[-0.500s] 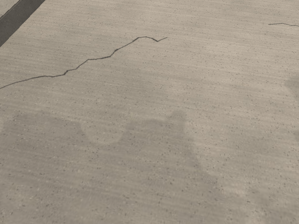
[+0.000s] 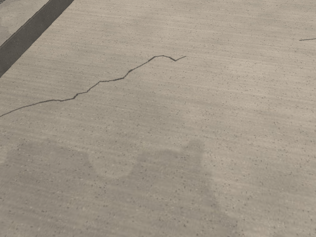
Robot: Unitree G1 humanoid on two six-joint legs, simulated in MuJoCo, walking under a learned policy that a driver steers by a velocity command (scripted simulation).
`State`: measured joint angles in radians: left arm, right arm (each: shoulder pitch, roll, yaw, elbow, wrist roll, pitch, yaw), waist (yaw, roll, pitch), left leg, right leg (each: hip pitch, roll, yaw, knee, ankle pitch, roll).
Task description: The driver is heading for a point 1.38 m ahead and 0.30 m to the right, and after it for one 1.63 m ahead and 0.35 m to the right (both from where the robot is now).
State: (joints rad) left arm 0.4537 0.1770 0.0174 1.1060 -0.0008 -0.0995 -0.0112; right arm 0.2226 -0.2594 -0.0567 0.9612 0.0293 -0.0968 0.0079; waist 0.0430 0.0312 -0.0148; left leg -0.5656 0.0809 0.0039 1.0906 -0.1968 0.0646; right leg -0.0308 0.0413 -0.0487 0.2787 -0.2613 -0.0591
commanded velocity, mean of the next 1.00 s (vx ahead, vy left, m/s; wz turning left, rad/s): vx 0.48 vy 0.00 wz -0.31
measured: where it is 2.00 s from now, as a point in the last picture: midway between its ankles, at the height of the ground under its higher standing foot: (223, 140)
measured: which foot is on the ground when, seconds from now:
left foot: up 0.00-0.26, down 0.28-0.86, up 0.88-1.00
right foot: down 0.00-0.30, up 0.32-0.82, down 0.84-1.00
